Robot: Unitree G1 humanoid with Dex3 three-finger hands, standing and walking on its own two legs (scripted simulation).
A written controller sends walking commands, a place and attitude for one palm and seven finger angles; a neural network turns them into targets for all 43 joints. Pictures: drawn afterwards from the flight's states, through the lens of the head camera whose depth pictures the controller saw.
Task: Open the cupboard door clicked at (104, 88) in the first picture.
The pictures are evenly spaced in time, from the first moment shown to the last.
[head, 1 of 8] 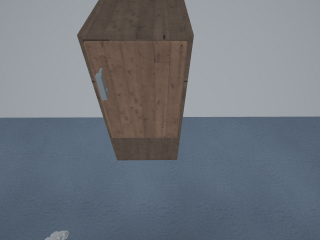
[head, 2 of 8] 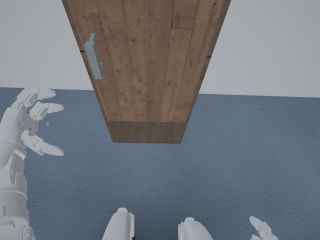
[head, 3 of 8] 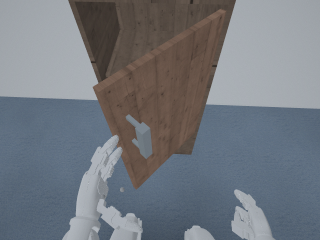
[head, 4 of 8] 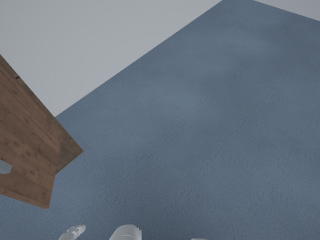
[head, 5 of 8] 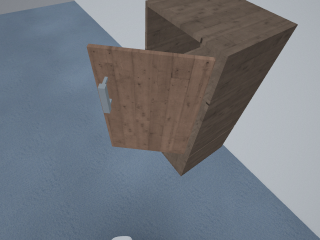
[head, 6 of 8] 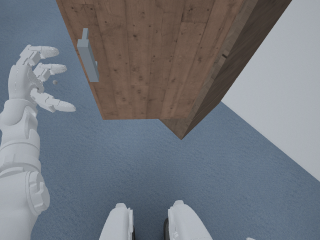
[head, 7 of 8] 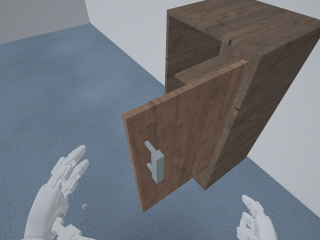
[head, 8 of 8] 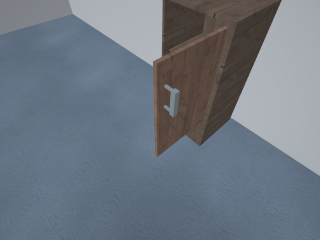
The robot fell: no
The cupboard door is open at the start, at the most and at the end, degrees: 0 90 89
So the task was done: yes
